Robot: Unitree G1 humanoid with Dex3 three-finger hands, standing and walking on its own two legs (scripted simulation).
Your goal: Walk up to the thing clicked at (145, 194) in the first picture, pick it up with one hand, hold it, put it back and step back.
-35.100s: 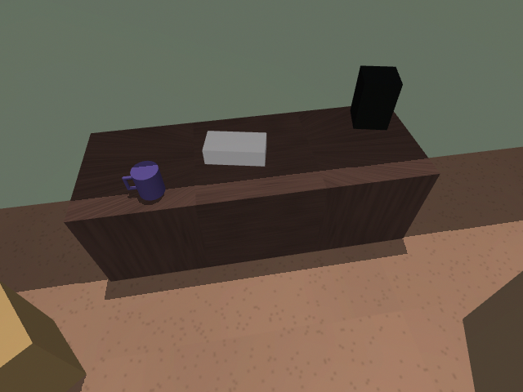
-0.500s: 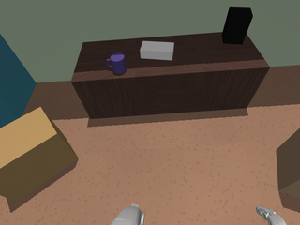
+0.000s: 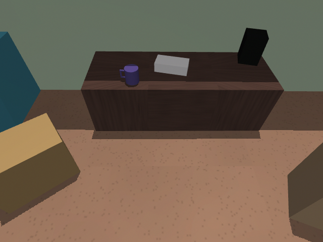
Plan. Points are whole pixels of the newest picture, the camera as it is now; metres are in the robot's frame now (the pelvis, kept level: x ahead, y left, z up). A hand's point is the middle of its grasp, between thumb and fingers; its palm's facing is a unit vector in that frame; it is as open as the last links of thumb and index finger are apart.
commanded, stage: step back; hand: left
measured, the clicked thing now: (129, 74) +1.12 +0.20 -0.30
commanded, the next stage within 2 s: stand in 0.54 s
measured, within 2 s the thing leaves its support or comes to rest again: neither
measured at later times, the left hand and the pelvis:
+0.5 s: hand out of the picture +0.14 +0.27 -0.16, palm faces +0.03 -0.92 -0.39, open 7.4 cm; pelvis +0.05 +0.00 -0.01, yaw +0 degrees
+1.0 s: hand out of the picture +0.15 +0.25 -0.14, palm faces -0.03 -0.94 -0.34, open 7.4 cm; pelvis +0.07 +0.00 +0.01, yaw +0 degrees
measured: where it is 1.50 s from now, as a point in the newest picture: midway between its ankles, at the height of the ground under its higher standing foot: outside the picture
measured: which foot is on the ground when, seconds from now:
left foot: down 0.00-0.08, up 0.10-0.38, down 0.40-1.00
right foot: up 0.00-0.04, down 0.06-1.00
